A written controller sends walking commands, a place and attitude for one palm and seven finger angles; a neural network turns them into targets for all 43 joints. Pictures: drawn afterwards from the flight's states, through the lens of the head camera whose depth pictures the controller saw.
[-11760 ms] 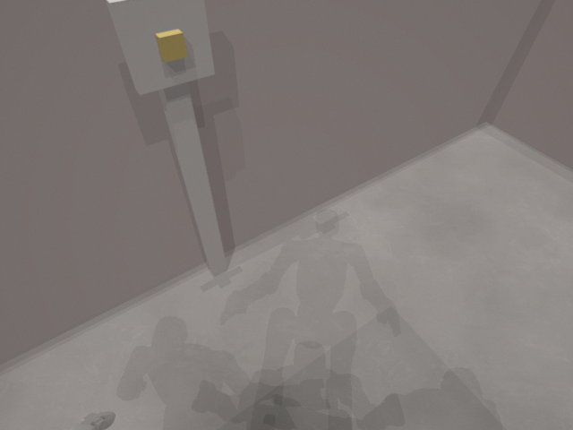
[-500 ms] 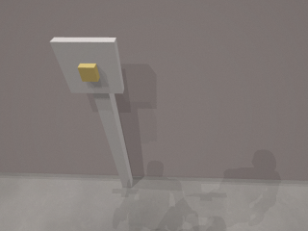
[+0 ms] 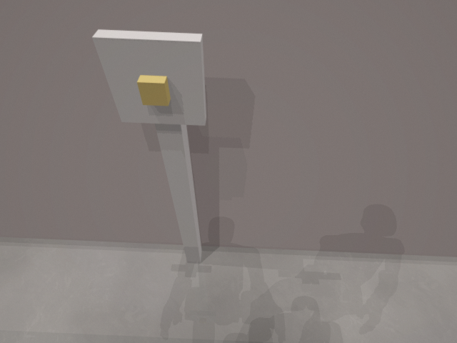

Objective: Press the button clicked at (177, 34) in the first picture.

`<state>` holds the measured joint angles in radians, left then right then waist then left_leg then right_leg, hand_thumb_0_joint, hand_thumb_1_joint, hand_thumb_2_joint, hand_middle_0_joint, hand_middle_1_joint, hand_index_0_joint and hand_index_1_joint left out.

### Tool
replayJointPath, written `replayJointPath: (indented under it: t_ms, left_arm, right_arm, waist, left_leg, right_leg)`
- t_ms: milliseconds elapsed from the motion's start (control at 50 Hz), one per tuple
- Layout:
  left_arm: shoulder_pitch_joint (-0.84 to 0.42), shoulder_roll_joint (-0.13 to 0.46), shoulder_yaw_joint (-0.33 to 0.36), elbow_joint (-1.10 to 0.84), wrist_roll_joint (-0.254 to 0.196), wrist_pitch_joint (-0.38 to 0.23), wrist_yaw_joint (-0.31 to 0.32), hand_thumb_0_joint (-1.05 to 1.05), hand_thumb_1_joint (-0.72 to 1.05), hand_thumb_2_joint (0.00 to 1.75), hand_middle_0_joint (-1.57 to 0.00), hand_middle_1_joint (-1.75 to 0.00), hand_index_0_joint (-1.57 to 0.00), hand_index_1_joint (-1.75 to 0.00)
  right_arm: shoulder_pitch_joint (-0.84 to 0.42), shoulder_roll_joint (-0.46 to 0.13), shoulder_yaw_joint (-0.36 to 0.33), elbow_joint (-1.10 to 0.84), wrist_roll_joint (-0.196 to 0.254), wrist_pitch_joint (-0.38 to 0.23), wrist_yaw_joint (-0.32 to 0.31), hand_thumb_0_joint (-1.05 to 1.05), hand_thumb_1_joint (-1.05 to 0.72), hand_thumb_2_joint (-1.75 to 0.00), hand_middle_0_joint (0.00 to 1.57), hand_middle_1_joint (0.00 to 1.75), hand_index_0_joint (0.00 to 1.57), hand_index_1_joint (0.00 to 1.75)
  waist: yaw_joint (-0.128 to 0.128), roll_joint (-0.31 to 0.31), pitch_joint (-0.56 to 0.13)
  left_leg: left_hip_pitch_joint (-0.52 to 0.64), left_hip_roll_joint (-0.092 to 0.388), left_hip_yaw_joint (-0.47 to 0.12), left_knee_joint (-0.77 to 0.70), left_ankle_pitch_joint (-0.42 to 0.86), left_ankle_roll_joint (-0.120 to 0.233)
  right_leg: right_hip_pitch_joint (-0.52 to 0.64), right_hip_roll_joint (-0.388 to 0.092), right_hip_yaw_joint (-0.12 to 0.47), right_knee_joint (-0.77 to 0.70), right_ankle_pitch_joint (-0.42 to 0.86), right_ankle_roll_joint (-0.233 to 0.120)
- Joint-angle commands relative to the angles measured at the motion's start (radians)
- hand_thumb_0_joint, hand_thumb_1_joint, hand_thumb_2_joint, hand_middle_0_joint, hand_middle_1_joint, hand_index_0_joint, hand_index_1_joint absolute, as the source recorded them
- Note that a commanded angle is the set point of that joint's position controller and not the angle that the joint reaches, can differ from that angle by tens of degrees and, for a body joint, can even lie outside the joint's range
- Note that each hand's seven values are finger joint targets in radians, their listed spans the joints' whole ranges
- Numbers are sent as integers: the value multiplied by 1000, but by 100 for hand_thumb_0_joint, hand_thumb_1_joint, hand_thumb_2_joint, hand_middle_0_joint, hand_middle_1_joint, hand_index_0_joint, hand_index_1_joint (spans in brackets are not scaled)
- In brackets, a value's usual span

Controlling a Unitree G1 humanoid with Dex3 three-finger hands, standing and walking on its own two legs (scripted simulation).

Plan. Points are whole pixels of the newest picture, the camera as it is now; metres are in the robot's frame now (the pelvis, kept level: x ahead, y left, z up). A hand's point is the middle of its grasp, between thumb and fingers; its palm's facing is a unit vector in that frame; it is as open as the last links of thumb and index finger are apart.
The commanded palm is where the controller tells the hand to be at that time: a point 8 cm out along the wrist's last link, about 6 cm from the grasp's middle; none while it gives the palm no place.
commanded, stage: come to a stop and stand still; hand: left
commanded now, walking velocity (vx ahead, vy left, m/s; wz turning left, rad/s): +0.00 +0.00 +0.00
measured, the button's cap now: (155, 89) +0.51 +0.18 +0.17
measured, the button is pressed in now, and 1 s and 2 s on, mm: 0 0 0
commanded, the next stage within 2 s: look again from close up in 0.38 s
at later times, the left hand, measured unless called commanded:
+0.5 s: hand out of the picture +0.03 +0.18 -0.17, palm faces -0.02 -0.98 -0.19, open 7.3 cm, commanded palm none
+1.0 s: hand out of the picture +0.01 +0.13 -0.17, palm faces +0.00 -0.99 -0.17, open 7.4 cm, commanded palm none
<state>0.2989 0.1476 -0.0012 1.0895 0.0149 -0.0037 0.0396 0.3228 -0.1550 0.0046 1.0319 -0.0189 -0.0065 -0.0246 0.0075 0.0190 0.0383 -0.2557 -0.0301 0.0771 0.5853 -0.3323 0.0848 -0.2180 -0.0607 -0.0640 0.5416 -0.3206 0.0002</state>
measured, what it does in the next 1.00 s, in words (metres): stands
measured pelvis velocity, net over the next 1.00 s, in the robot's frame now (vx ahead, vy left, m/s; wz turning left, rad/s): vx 0.02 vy -0.03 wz -0.02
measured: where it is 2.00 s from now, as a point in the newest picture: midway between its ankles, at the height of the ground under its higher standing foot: outside the picture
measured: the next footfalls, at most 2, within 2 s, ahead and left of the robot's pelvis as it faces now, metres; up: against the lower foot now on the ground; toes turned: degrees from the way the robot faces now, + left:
none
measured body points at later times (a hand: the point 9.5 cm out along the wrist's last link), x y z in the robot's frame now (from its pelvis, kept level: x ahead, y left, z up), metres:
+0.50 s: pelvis +0.01 +0.01 +0.01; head +0.03 +0.01 +0.45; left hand +0.03 +0.23 -0.15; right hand +0.00 -0.21 -0.15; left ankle -0.01 +0.06 -0.73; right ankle -0.02 -0.15 -0.73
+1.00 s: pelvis +0.02 -0.03 +0.01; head +0.04 -0.03 +0.46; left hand +0.01 +0.18 -0.16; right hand +0.01 -0.25 -0.15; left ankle -0.01 +0.06 -0.73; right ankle -0.02 -0.15 -0.73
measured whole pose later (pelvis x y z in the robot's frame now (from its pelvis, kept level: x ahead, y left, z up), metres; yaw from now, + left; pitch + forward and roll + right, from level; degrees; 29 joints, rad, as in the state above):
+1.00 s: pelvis +0.02 -0.03 +0.01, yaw -1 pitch -1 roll +0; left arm 0.29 0.12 -0.01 1.13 0.02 -0.01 0.04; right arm 0.27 -0.15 0.01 1.13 -0.01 -0.02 -0.03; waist 0.01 -0.01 0.05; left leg -0.15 -0.01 0.09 0.46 -0.30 0.04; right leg -0.15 -0.04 -0.05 0.48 -0.32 0.01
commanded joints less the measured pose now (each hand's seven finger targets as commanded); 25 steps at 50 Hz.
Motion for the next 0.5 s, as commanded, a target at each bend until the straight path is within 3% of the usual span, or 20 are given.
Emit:
replayJointPath:
  t_ms: [0,240,480]
  left_arm:
    - [56,65,4,-26,-1,-9,4,0,90,90,-20,-30,-20,-30]
    - [22,94,9,-26,-1,1,5,0,90,90,-20,-30,-20,-30]
    - [36,89,6,-4,-1,0,4,0,90,90,-20,-30,-20,-30]
  right_arm:
    - [40,-113,-11,-35,3,-27,-8,0,-90,-90,20,30,20,30]
    - [38,-121,-8,18,0,-30,-13,0,-90,-90,20,30,20,30]
    - [29,-106,-8,51,5,-28,-13,0,-90,-90,20,30,20,30]
  waist:
    - [5,2,33]
    - [1,12,12]
    - [-3,-6,19]
  left_leg:
    - [0,172,-199,-244,300,-7]
    - [99,164,-169,-260,439,-29]
    - [102,146,-131,-248,356,-23]
  right_leg:
    - [2,-13,33,-43,54,-29]
    - [4,-28,53,-53,105,-23]
    - [21,-39,68,-81,155,-21]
